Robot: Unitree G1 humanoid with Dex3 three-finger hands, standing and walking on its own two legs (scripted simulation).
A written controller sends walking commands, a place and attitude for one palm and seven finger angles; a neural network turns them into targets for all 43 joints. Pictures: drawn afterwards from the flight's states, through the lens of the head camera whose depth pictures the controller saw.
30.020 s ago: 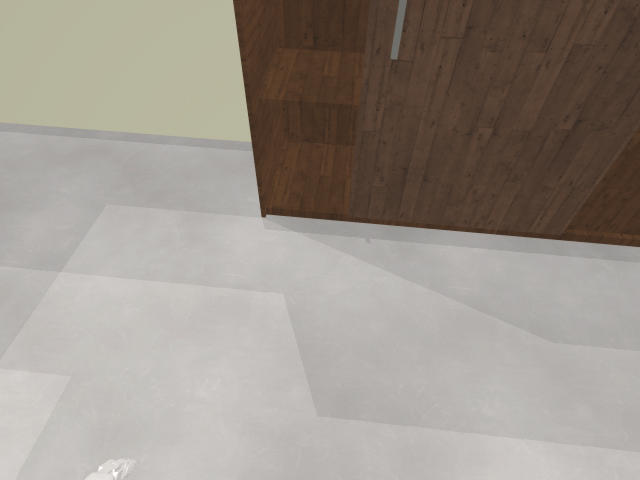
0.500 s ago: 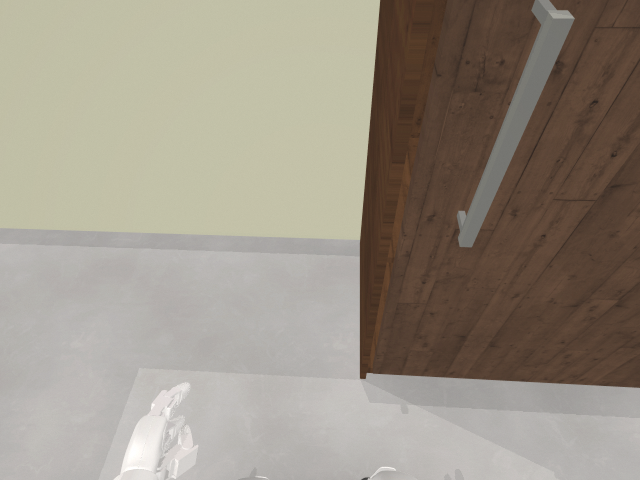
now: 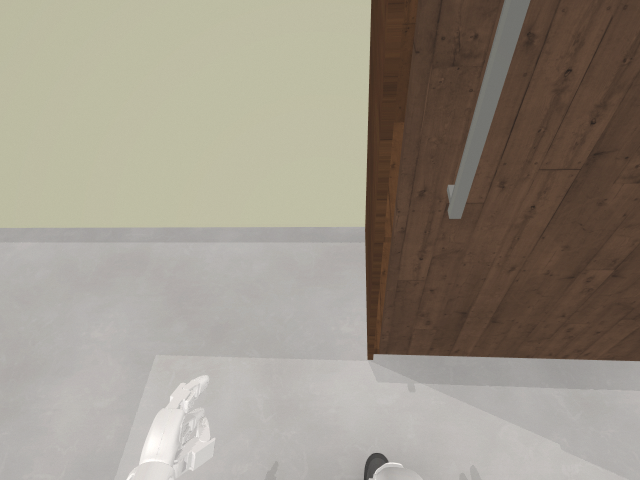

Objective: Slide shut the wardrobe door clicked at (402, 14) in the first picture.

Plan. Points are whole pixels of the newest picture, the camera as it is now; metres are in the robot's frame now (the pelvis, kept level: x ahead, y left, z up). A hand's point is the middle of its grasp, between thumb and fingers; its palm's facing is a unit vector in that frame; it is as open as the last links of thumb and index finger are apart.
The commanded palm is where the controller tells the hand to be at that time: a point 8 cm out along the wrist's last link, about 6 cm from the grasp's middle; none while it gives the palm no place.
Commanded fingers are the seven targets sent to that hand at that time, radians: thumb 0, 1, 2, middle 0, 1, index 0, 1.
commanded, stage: step back with the hand held close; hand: right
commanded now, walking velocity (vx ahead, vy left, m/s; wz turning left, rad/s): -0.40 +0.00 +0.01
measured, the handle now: (476, 120) +0.52 -0.20 +0.16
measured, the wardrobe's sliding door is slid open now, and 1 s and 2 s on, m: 0.01 0.01 0.01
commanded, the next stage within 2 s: stop stepping back and stand still in 0.10 s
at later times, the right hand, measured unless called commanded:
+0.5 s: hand out of the picture +0.13 -0.26 +0.18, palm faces +0.30 +0.81 -0.50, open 7.4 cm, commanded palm +0.08 -0.31 +0.18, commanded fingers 0.00 -0.90 -0.90 0.20 0.30 0.20 0.30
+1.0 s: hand out of the picture +0.10 -0.33 +0.16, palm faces +0.44 +0.83 -0.35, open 7.4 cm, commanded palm +0.05 -0.36 +0.18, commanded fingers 0.00 -0.90 -0.90 0.20 0.30 0.20 0.30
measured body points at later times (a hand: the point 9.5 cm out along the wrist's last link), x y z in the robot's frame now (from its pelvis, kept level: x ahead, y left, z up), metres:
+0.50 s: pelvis -0.09 -0.02 +0.00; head -0.08 -0.05 +0.45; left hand +0.03 +0.24 -0.07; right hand +0.11 -0.31 +0.21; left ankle -0.09 +0.10 -0.73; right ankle +0.03 -0.08 -0.72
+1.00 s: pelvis -0.10 -0.07 -0.01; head -0.13 -0.10 +0.44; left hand +0.03 +0.17 -0.08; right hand +0.07 -0.37 +0.18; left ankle -0.11 +0.06 -0.73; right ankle -0.07 -0.15 -0.73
